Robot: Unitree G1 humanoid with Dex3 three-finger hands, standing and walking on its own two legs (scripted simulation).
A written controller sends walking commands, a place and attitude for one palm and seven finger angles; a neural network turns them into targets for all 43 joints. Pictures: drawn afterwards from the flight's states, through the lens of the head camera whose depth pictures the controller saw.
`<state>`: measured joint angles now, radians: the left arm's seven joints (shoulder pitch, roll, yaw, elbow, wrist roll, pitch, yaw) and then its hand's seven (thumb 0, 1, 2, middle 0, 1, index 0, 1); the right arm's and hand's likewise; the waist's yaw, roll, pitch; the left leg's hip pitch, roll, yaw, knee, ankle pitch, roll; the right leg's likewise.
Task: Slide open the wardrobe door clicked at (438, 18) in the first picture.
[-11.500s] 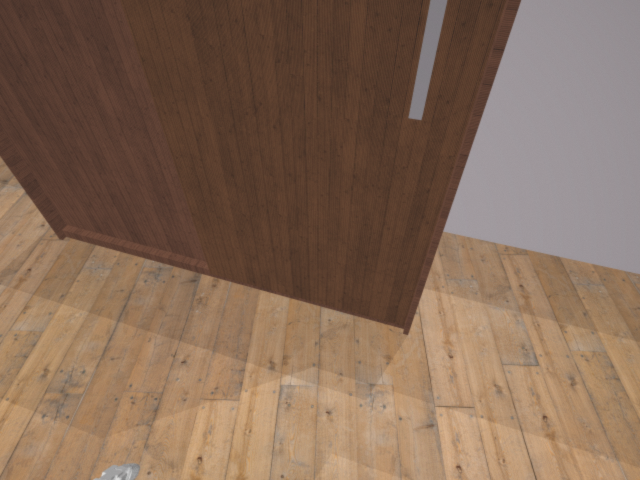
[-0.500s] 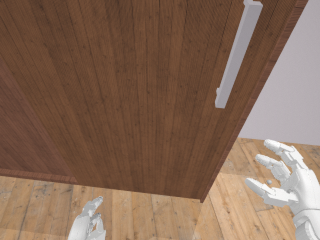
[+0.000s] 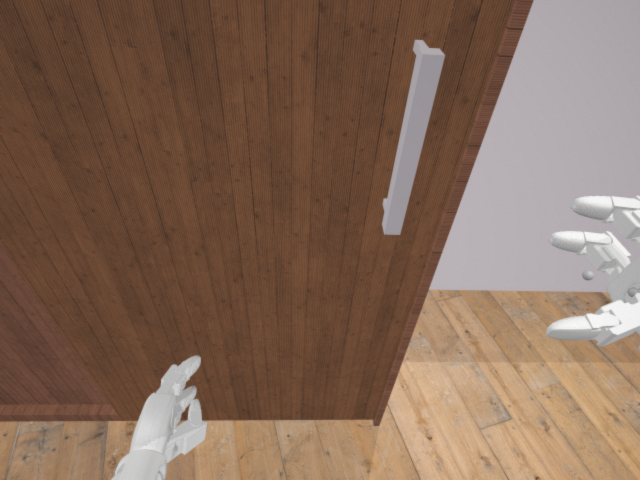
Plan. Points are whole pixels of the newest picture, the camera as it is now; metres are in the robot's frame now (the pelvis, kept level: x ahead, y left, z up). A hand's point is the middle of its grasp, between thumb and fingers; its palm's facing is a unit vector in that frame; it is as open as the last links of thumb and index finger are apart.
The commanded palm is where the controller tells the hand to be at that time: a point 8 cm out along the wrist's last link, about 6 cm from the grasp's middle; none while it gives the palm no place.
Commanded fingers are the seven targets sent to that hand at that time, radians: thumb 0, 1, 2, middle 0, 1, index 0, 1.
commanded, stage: raise the hand with hooked fingers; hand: right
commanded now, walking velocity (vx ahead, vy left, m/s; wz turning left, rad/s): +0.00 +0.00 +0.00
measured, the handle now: (404, 146) +0.48 -0.12 +0.23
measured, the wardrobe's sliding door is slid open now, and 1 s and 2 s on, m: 0.00 0.00 0.00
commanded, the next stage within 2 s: move the hooked fingers beside the handle in 0.76 s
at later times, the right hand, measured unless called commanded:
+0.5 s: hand (578, 245) +0.28 -0.25 +0.23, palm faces +0.03 +0.99 -0.11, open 14.0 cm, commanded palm +0.24 -0.31 +0.26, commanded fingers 0.00 0.50 -0.30 0.30 1.20 0.30 1.20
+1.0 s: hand (616, 227) +0.28 -0.28 +0.25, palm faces +0.13 +0.99 -0.06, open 14.0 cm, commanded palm +0.25 -0.31 +0.26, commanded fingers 0.00 0.50 -0.30 0.30 1.20 0.30 1.20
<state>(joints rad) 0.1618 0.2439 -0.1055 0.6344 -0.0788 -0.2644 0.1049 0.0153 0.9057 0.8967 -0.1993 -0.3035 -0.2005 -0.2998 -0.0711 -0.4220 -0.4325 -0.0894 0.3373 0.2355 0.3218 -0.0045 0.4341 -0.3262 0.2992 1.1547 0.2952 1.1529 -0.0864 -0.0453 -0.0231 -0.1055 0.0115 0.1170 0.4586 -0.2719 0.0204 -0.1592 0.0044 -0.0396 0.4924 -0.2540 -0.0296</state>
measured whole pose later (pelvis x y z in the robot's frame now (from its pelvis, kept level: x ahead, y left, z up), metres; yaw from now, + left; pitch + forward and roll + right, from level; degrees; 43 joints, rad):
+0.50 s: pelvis -0.01 +0.01 +0.00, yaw +1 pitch -4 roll +0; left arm 0.17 0.30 -0.10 0.63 -0.11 -0.17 0.09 0.02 0.91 0.90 -0.20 -0.30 -0.20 -0.30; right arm -0.22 -0.53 -0.47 0.02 0.32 0.44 0.43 -0.01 0.50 -0.30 0.30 1.20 0.30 1.20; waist -0.06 -0.07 -0.02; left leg -0.13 0.00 0.11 0.46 -0.26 0.03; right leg -0.17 0.00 -0.04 0.47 -0.23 -0.02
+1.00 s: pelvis +0.00 +0.01 +0.00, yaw +0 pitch -5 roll +0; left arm 0.16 0.26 -0.12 0.65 -0.10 -0.19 0.09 0.02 0.91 0.90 -0.20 -0.30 -0.20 -0.30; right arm -0.28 -0.54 -0.51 0.06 0.33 0.41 0.39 -0.01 0.50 -0.30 0.31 1.20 0.31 1.20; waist -0.07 -0.06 -0.04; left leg -0.10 0.01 0.12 0.45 -0.27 0.03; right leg -0.15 0.00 -0.04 0.47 -0.24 -0.02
